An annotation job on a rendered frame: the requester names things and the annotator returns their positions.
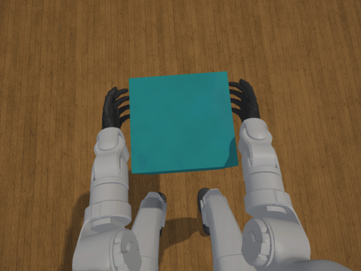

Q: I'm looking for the robot left hand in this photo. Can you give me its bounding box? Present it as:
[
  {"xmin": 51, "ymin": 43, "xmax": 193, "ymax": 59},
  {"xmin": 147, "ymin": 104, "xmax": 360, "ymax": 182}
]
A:
[{"xmin": 102, "ymin": 87, "xmax": 130, "ymax": 130}]

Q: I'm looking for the robot right forearm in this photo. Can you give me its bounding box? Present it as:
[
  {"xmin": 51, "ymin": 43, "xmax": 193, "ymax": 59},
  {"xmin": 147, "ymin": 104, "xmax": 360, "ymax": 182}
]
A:
[{"xmin": 238, "ymin": 118, "xmax": 310, "ymax": 245}]

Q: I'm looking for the robot right shin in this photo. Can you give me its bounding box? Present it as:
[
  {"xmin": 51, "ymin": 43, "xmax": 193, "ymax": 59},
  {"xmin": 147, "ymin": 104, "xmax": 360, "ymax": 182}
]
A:
[{"xmin": 204, "ymin": 189, "xmax": 227, "ymax": 226}]

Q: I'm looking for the robot right upper arm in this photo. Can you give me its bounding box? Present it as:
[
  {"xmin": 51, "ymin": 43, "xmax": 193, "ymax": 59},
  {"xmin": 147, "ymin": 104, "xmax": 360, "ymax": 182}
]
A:
[{"xmin": 241, "ymin": 216, "xmax": 352, "ymax": 271}]

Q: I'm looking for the carton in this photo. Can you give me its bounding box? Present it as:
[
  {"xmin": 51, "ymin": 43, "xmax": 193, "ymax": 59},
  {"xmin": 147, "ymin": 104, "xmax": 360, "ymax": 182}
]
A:
[{"xmin": 129, "ymin": 71, "xmax": 239, "ymax": 174}]

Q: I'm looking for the robot left shin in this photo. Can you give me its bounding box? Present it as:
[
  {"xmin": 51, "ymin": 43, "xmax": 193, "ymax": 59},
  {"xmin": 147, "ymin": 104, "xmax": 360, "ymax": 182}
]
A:
[{"xmin": 140, "ymin": 191, "xmax": 163, "ymax": 205}]

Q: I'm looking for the robot right hand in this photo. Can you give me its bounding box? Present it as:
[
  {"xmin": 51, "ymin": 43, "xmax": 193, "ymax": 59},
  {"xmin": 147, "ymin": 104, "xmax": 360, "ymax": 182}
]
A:
[{"xmin": 228, "ymin": 79, "xmax": 261, "ymax": 123}]

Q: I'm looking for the robot left forearm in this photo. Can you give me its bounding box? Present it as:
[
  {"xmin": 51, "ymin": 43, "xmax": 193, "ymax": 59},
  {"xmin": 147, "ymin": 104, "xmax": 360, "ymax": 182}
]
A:
[{"xmin": 72, "ymin": 127, "xmax": 131, "ymax": 270}]

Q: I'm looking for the robot shin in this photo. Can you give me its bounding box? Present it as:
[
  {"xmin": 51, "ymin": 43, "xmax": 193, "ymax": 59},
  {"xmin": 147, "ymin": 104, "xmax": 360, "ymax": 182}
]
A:
[
  {"xmin": 140, "ymin": 191, "xmax": 163, "ymax": 205},
  {"xmin": 204, "ymin": 189, "xmax": 227, "ymax": 226}
]

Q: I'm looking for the robot left upper arm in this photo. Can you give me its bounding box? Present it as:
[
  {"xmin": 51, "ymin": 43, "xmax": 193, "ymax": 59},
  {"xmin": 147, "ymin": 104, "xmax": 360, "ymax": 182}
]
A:
[{"xmin": 73, "ymin": 227, "xmax": 142, "ymax": 271}]

